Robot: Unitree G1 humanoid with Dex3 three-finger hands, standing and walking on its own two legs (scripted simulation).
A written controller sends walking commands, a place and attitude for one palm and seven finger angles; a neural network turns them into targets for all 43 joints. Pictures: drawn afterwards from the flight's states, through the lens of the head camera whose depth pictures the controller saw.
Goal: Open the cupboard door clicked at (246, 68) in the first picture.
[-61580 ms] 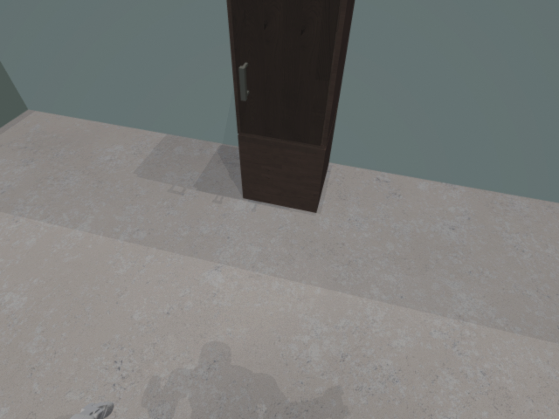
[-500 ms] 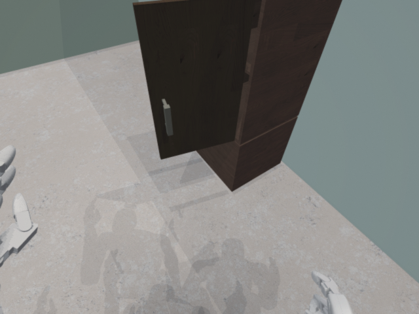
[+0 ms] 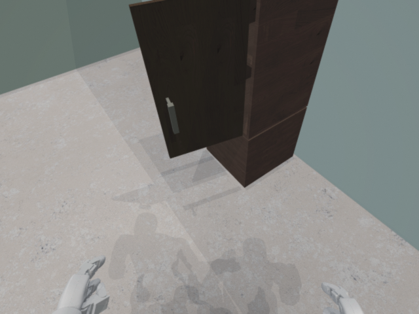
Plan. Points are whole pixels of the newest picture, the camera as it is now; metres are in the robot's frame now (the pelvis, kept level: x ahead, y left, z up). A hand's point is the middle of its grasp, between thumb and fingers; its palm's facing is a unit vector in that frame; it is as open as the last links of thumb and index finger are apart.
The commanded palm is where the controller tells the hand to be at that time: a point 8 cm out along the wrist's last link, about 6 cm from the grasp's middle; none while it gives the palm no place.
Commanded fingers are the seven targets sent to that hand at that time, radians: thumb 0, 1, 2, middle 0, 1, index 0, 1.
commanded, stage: let the arm hang, fingers relaxed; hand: left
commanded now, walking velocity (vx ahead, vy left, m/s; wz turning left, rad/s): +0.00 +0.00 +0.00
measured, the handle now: (172, 115) +0.75 +0.18 -0.10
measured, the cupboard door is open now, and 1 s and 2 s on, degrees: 76 76 76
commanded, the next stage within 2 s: look to check the result in 0.92 s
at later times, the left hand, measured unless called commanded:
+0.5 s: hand out of the picture -0.02 +0.16 -0.16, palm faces +0.04 -0.97 -0.24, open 7.3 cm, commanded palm none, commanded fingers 0.00 0.90 0.90 -0.20 -0.30 -0.20 -0.30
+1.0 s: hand out of the picture +0.01 +0.13 -0.16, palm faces +0.06 -0.98 -0.17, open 7.4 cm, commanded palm none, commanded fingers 0.00 0.90 0.90 -0.20 -0.30 -0.20 -0.30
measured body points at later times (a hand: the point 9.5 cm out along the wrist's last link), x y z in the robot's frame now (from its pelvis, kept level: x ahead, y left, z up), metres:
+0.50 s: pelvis +0.02 -0.02 +0.01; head +0.03 -0.04 +0.46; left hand -0.02 +0.22 -0.14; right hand +0.00 -0.23 -0.16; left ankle +0.07 +0.09 -0.73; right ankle +0.01 -0.11 -0.73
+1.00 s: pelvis +0.04 -0.03 +0.01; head +0.05 -0.03 +0.46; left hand +0.01 +0.18 -0.15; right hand +0.02 -0.23 -0.15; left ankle +0.07 +0.09 -0.73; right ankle +0.01 -0.11 -0.73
